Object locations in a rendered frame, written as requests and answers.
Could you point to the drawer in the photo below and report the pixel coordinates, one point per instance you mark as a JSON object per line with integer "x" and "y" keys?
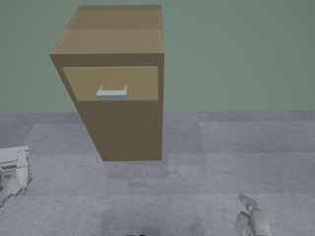
{"x": 141, "y": 81}

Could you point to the cabinet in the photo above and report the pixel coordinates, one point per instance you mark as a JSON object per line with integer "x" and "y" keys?
{"x": 117, "y": 36}

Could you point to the robot right hand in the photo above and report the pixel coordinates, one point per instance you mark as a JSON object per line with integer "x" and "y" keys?
{"x": 254, "y": 224}

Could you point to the robot left hand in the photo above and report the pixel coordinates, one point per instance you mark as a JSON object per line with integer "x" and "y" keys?
{"x": 14, "y": 166}

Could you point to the handle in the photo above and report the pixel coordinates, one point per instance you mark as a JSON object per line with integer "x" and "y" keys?
{"x": 112, "y": 94}

